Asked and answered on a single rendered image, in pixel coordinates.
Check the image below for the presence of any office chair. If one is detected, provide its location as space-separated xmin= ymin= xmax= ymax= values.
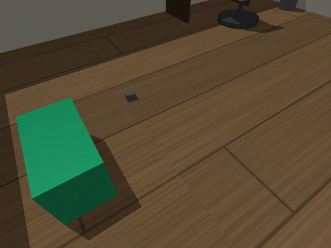
xmin=217 ymin=0 xmax=259 ymax=29

